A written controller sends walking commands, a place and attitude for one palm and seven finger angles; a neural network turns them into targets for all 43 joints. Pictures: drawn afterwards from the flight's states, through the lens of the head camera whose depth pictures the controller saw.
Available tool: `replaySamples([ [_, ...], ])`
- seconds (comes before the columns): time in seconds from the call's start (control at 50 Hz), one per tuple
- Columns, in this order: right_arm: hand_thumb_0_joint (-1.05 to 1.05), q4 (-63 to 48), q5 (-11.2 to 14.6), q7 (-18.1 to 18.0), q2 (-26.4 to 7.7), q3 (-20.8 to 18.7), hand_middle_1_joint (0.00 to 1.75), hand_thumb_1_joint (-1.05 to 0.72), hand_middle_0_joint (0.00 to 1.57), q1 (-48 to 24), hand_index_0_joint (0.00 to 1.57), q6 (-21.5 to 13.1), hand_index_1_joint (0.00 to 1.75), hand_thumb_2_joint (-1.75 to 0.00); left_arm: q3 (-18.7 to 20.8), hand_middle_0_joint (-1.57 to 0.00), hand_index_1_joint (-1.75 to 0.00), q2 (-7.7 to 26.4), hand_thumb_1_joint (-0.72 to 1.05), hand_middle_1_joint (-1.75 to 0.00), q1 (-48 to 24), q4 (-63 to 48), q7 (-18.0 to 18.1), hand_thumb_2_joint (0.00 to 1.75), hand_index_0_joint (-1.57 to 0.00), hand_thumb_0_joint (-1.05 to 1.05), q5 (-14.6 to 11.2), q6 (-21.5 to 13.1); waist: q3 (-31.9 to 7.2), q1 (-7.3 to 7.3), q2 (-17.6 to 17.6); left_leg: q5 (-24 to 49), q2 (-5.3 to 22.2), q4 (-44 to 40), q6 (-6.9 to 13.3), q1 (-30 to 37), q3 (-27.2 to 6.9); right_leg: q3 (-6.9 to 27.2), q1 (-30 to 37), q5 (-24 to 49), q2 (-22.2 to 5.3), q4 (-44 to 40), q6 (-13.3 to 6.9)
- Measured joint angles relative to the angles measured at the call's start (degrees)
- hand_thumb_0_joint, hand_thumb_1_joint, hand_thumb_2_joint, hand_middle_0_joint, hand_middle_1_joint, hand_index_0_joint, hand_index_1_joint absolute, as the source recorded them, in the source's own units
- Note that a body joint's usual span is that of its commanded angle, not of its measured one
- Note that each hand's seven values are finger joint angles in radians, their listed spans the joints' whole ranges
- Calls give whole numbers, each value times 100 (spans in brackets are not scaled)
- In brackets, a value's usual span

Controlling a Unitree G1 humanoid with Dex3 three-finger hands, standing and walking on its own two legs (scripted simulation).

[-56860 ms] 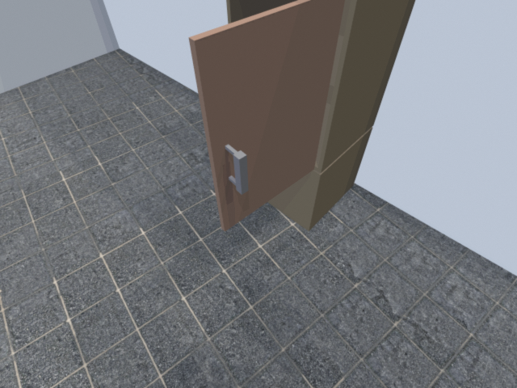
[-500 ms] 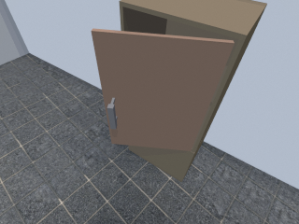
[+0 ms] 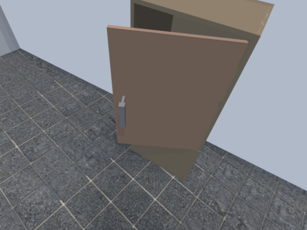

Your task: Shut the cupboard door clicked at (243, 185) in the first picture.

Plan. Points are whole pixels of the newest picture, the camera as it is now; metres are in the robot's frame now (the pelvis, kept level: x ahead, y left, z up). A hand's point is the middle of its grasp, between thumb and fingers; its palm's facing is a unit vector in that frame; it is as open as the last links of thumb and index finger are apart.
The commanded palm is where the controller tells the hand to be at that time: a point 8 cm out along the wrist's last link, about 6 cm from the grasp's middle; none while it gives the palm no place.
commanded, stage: shuffle to correct the standing spot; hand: left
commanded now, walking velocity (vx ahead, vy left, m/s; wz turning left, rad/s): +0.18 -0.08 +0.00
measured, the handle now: (123, 112) +0.56 +0.15 -0.08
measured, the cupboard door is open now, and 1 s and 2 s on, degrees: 28 28 28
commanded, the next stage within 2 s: come to a stop and stand still in 0.90 s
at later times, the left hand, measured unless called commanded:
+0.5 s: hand out of the picture +0.03 +0.15 -0.19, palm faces +0.03 -0.99 -0.16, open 7.3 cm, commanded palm none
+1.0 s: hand (97, 221) +0.18 +0.17 -0.18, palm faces +0.02 -0.98 -0.17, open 7.3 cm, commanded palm none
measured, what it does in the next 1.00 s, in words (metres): walks ahead: right foot, then left foot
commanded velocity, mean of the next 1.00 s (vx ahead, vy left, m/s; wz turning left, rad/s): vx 0.14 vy -0.12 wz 0.03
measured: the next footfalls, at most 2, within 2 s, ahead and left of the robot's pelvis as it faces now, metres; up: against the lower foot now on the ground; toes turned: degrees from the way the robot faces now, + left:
right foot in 0.36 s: +0.02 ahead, -0.14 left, +0.00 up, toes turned -6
left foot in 0.64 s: +0.16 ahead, +0.10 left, +0.00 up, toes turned +8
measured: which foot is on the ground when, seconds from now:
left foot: down 0.00-0.40, up 0.42-0.62, down 0.64-1.00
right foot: up 0.00-0.34, down 0.36-0.66, up 0.68-1.00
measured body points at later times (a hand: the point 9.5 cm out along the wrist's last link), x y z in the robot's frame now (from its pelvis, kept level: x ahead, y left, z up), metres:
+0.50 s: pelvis +0.03 -0.02 -0.01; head +0.04 +0.00 +0.44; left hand +0.03 +0.20 -0.17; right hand -0.05 -0.23 -0.15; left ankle +0.03 +0.05 -0.72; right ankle -0.02 -0.13 -0.74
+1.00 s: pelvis +0.13 -0.02 +0.00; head +0.16 +0.01 +0.45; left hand +0.18 +0.22 -0.16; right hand +0.12 -0.23 -0.15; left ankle +0.12 +0.09 -0.74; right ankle +0.17 -0.17 -0.70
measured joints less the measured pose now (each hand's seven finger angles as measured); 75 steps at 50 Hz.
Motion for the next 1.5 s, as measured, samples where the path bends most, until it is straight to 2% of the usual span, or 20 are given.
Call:
replaySamples([
  [0.16, 1, 43, -51, -15, 161, 17, 30, -91, 20, 139, 20, -142, 30, -90, -38, -19, -30, -95, 91, -30, -173, 52, -69, 90, -19, 1, -68, 12, 17, -314, 127, 257, 33, -535, 45, 109, 152, -151, 394, -472, 120, -305, -123],
  [0.26, 1, 203, -64, -24, 169, -17, 30, -91, 20, 341, 20, -109, 30, -90, 7, -19, -30, -152, 93, -30, -255, 71, -84, 89, -20, 1, -79, 42, 67, -376, 163, 200, 53, -506, 14, 181, 186, -247, 394, -490, 157, -423, -213],
  [0.36, 1, 355, -53, -14, 113, -63, 30, -91, 20, 531, 20, -28, 30, -90, 54, -19, -30, -158, 94, -30, -170, 54, -110, 89, -20, 1, -61, 12, 95, -324, 140, -31, 52, -191, -73, 191, 221, -367, 529, -106, 102, -1047, -314],
  [0.4, 1, 398, -34, -6, 82, -63, 30, -91, 20, 573, 20, 4, 30, -90, 55, -19, -30, -179, 94, -30, -75, 71, -96, 89, -20, 1, -51, -37, 110, -281, 175, -298, 112, 197, -170, 91, 182, -422, 595, 267, 127, -1092, -226],
  [0.46, 1, 396, -29, 47, 66, -73, 30, -91, 20, 591, 20, 77, 30, -90, 43, -19, -30, -206, 93, -30, 190, 86, -61, 89, -20, 1, -54, -97, 51, -199, 192, -1071, 310, 1270, -402, -320, 87, -555, 689, 129, 218, -1040, -194],
  [0.52, 1, 262, -24, 108, 30, -121, 30, -91, 20, 445, 20, 106, 30, -90, 51, -19, -30, -251, 92, -30, 458, 166, -36, 89, -20, 1, -37, -162, 97, -135, 153, -1268, 556, 2422, -490, -872, -31, -668, 855, 49, 282, -1125, -179],
  [0.58, 1, 47, -8, 125, -26, -160, 30, -91, 20, 223, 20, 47, 30, -90, 35, -19, -30, -316, 92, -30, 657, 308, -51, 89, -20, 1, -5, -188, 203, -91, 112, -1221, 767, 2494, -551, -1121, -78, -759, 996, -88, 274, -1092, -100],
  [0.66, 1, -220, -23, 101, -65, -153, 30, -91, 19, -73, 20, -163, 30, -90, 5, -19, -30, -375, 91, -30, 858, 472, -106, 89, -20, 1, -24, -156, 342, -40, -32, -394, 803, 1488, -567, -858, 77, -773, 951, -626, 73, -420, 53],
  [0.72, 1, -351, -80, 51, -2, -126, 30, -91, 19, -289, 20, -297, 30, -90, -8, -20, -30, -385, 91, -30, 844, 533, -149, 89, -20, 1, -32, -23, 379, 7, -161, -730, 727, 1648, -392, -736, 308, -439, 198, -1077, -8, 1345, -103],
  [0.76, 1, -395, -87, -26, 14, -120, 30, -93, 20, -330, 20, -325, 30, -90, 5, -20, -30, -356, 91, -30, 703, 501, -168, 89, -20, 1, -5, 33, 369, -39, -136, -721, 702, 1369, -377, -558, 342, -345, -391, -907, 28, 2371, -137],
  [0.82, 1, -364, -74, -49, 30, -77, 30, -94, 20, -293, 20, -336, 30, -90, 66, -19, -30, -257, 91, -30, 400, 295, -187, 89, -20, 1, 7, 7, 374, -37, -108, -470, 657, 793, -391, -280, 323, -310, -1045, -332, -38, 2839, -46],
  [0.96, 1, -234, -82, -47, 137, -73, 30, -92, 20, -118, 20, -231, 30, -90, 192, -19, -30, -29, 93, -30, -183, -144, -195, 89, -19, 2, 15, 99, 348, -89, -1, -296, 719, 150, -544, 132, 272, -253, -1426, 323, -247, 1725, 137],
  [1.06, 1, -187, -108, -39, 106, -163, 30, -91, 20, -79, 21, -93, 30, -90, 224, -19, -30, 45, 93, -30, -497, -335, -244, 90, -19, 1, -4, 137, 440, -246, 165, -539, 880, 394, -756, 171, 227, -381, -951, 434, -222, 343, 125],
  [1.1, 1, -176, -87, -24, 63, -194, 30, -91, 20, -7, 21, -40, 30, -90, 200, -19, -30, 60, 92, -30, -524, -420, -239, 90, -19, 1, -6, 35, 433, -263, 176, -781, 909, 751, -874, 91, 213, -427, -540, 1001, -213, -410, 100],
  [1.14, 1, -144, -23, -10, -68, -219, 30, -91, 20, -50, 21, 61, 30, -90, 157, -19, -30, -41, 92, -30, -588, -396, -164, 90, -19, 1, -6, -88, 462, -251, 346, -1368, 963, 1374, -859, -142, 33, -490, -512, 641, -112, -325, 28],
  [1.2, 1, -166, 34, -34, -223, -258, 30, -91, 20, -173, 20, 202, 30, -90, 31, -19, -30, -238, 92, -30, -694, -382, -92, 89, -19, 1, -6, -130, 552, -295, 513, -1953, 815, 2295, -821, -506, -221, -625, -422, 474, -71, -268, -62],
  [1.32, 1, -280, 31, 25, -309, -267, 30, -91, 20, -496, 20, 320, 30, -90, 34, -20, -30, -366, 93, -30, -849, -509, 17, 89, -20, 0, -10, -90, 686, -130, 384, -1733, 553, 3243, -934, -971, -249, -734, -314, 613, -106, -431, -101],
  [1.4, 1, -463, 16, 75, -327, -276, 30, -91, 19, -708, 20, 330, 30, -90, 78, -20, -30, -273, 92, -30, -814, -545, 33, 89, -20, 0, 36, -23, 691, -22, 255, -1628, 513, 2895, -941, -938, -223, -759, -407, 707, -158, -434, -47],
  [1.46, 1, -608, 26, 95, -298, -257, 30, -91, 19, -794, 20, 238, 30, -90, 123, -20, -30, -139, 92, -30, -700, -513, 22, 89, -20, 0, 39, 46, 644, 16, 124, -1188, 530, 1851, -903, -555, -178, -738, -552, 709, -227, -271, 54],
  [1.5, 1, -654, 18, 93, -219, -237, 30, -91, 19, -808, 20, 145, 30, -90, 166, -20, -30, -19, 91, -30, -618, -457, 9, 89, -20, 0, 2, 132, 637, 40, -71, -854, 416, 1392, -640, -344, -74, -625, -662, 598, -341, -24, 97],
])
